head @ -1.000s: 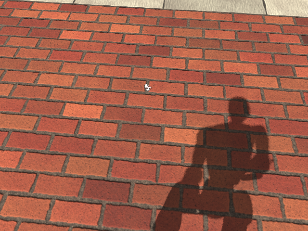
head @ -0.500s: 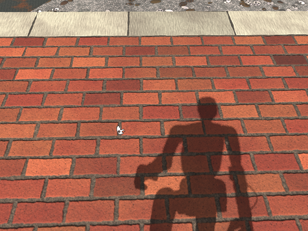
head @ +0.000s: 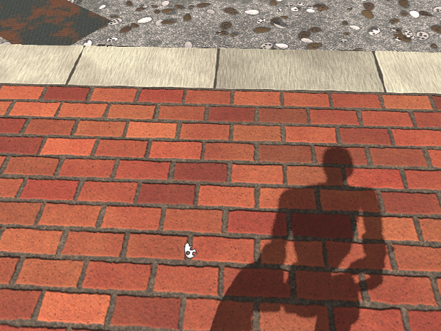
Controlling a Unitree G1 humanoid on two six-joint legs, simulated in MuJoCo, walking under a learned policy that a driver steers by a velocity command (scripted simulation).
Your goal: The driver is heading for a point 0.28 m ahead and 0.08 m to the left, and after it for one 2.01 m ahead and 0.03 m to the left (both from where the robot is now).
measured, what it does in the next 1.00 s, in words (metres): walks ahead: left foot, then right foot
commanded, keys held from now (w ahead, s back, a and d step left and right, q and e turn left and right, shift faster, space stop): w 0.08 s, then no key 0.92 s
